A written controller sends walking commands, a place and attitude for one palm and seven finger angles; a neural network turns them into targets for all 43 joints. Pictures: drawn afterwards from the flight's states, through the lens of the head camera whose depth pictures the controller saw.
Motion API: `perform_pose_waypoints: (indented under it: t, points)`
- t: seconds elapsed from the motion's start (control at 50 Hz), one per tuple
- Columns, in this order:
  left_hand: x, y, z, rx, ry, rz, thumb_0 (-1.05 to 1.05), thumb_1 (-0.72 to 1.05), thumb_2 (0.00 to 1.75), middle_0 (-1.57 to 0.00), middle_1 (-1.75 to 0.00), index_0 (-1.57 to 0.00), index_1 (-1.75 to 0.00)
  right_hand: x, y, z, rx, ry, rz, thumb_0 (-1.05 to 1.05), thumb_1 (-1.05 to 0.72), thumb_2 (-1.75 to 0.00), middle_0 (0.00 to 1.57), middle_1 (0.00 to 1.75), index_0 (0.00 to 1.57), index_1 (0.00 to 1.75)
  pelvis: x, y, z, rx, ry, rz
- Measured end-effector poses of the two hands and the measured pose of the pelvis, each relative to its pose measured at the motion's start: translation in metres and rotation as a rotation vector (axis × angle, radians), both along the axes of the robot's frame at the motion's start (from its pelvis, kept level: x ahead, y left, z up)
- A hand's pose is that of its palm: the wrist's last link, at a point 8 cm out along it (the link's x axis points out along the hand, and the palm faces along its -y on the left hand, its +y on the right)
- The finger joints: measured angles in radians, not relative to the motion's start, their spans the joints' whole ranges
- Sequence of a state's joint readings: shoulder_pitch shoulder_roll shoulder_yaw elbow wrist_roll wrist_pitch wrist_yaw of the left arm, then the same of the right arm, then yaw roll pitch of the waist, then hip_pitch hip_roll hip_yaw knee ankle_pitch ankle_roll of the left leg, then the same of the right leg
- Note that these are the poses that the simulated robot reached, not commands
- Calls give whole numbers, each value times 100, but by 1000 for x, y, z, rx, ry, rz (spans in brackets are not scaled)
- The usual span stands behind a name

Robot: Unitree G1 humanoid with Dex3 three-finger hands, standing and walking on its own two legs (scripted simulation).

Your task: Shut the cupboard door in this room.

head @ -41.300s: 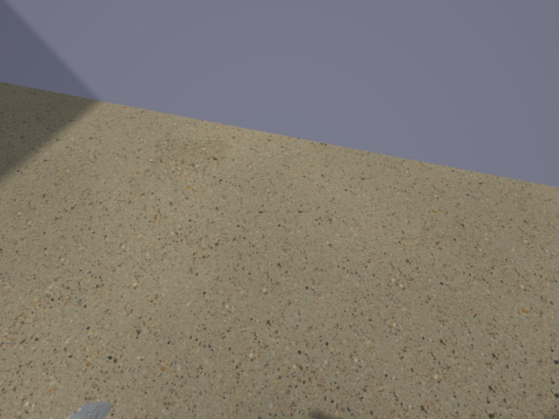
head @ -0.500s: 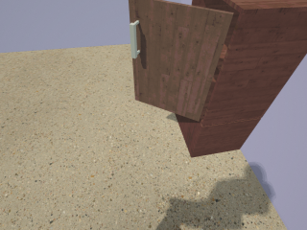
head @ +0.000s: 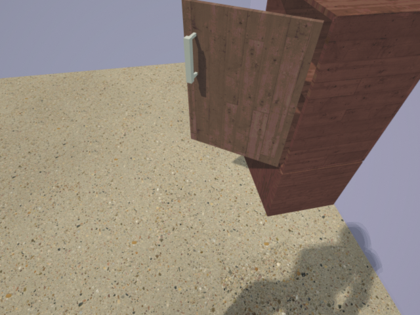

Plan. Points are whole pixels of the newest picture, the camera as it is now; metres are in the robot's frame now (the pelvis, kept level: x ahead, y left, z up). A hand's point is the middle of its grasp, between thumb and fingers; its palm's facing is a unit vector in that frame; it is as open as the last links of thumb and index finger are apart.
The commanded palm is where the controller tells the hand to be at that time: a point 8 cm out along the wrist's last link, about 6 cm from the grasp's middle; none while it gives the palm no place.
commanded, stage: let the arm hang, fingers relaxed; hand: left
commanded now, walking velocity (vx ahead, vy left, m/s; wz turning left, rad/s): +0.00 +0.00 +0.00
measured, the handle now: (191, 58) +0.89 +0.11 +0.06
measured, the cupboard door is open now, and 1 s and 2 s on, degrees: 54 54 54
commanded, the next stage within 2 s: look to check the result in 0.34 s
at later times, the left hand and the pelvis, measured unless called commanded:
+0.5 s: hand out of the picture -0.04 +0.14 -0.18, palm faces +0.03 -0.99 -0.16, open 7.3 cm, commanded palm none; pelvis +0.00 -0.01 +0.00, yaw +0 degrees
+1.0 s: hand out of the picture -0.01 +0.14 -0.18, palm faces +0.02 -0.99 -0.17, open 7.3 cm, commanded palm none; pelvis +0.01 -0.02 +0.00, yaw +0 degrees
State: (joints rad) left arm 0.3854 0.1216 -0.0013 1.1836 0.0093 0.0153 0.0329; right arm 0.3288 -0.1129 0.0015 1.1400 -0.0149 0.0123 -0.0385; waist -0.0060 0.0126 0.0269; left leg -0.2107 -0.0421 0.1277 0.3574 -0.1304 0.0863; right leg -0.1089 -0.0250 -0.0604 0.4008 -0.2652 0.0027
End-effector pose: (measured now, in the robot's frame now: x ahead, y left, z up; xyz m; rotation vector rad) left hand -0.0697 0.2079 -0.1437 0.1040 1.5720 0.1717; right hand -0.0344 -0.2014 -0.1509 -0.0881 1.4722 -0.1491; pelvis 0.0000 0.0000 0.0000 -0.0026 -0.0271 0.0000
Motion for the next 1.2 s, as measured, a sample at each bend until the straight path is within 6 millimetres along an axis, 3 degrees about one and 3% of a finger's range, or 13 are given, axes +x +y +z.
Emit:
perform_pose_waypoints:
  t: [0.22,0.6,1.2]
  points:
    - [29,-20,-6,-39,-94,-9,0,91,90,-20,-30,-20,-30,4,-2,0,-1,-29,-13,0,-91,-89,20,30,20,30,-1,-3,0,5,7,0]
    - [32,-13,-2,2,-69,-25,0,91,90,-20,-30,-20,-30,2,-25,3,-27,0,-16,0,-91,-89,20,30,20,30,5,-16,1,2,-4,-2]
    - [68,-19,-7,18,-127,8,0,91,90,-20,-30,-20,-30,42,-40,0,-31,-18,37,0,-91,-89,20,30,20,30,19,-26,-3,1,7,47]
